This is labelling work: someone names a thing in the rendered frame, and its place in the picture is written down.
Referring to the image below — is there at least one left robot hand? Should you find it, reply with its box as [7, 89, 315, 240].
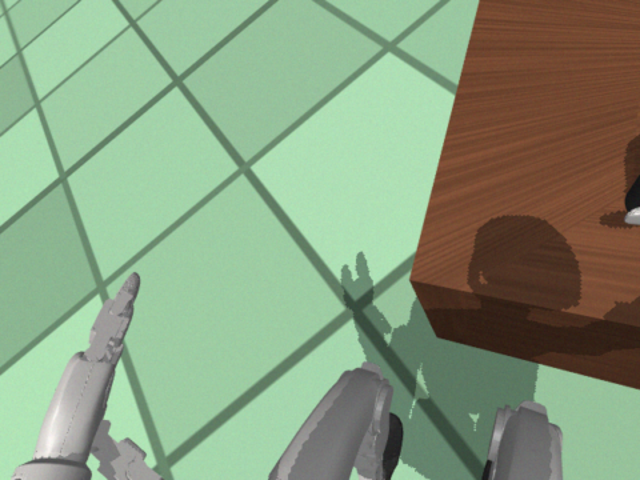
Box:
[32, 272, 164, 480]

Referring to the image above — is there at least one left robot foot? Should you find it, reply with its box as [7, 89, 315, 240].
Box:
[382, 413, 403, 480]

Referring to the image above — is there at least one right robot hand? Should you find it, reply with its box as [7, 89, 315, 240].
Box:
[624, 207, 640, 225]

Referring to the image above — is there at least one bottle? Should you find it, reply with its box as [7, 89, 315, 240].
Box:
[625, 175, 640, 212]

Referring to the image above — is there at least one left robot arm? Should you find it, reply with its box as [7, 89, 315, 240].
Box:
[11, 459, 92, 480]

